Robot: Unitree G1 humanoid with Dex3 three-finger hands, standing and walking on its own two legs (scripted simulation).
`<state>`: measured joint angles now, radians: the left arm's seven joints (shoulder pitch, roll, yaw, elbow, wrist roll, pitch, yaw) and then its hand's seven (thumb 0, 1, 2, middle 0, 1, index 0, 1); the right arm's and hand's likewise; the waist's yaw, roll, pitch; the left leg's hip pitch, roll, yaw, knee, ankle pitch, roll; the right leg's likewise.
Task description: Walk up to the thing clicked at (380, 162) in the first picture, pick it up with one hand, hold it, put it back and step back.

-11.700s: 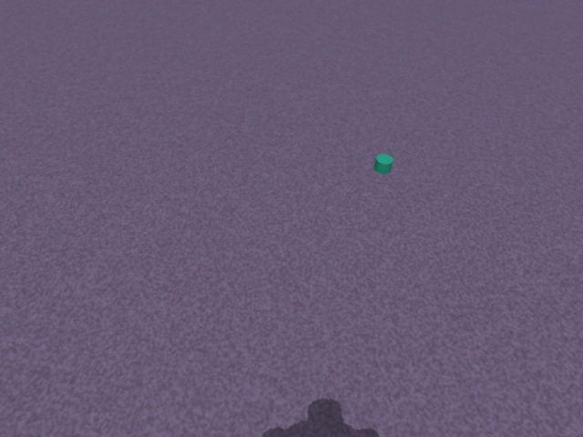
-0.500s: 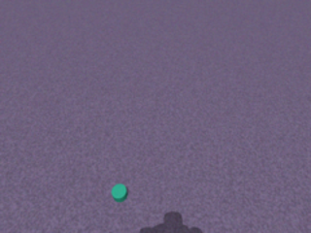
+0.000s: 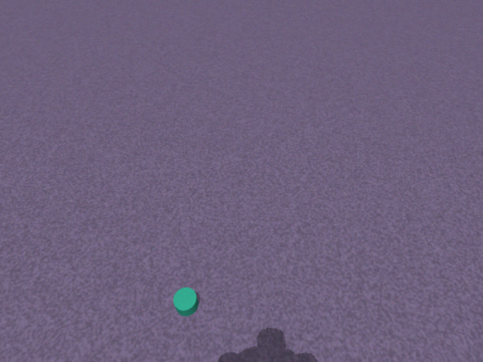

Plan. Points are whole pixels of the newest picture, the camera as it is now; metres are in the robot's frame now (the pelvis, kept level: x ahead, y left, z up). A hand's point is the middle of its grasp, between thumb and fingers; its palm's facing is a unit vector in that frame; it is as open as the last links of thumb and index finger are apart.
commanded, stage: stand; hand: left
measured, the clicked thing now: (186, 301) +0.51 +0.24 -0.75
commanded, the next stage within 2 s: walk up in 0.96 s
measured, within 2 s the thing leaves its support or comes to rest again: neither
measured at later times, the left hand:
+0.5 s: hand out of the picture +0.08 +0.25 -0.16, palm faces -0.02 -0.94 -0.35, open 7.4 cm
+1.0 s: hand out of the picture +0.08 +0.25 -0.16, palm faces -0.02 -0.94 -0.34, open 7.4 cm
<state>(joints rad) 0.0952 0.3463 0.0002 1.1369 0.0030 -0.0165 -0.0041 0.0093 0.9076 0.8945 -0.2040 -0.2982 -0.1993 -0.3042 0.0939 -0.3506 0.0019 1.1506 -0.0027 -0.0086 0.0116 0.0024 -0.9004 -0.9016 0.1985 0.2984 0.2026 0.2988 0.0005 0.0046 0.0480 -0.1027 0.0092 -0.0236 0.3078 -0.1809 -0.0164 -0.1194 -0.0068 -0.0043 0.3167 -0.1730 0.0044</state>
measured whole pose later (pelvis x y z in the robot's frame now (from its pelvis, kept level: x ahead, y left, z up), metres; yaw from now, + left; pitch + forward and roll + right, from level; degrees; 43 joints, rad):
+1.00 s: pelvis +0.01 +0.00 +0.00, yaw +0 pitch -2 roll +0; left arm 0.12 0.35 0.01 1.12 0.01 -0.01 -0.01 0.01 0.91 0.89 -0.20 -0.30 -0.20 -0.30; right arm 0.14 -0.36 0.00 1.12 -0.01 -0.01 0.02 0.00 -0.90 -0.90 0.20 0.30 0.20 0.30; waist 0.01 0.01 0.05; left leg -0.11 0.02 -0.02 0.34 -0.22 -0.01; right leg -0.12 0.00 0.00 0.34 -0.20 -0.01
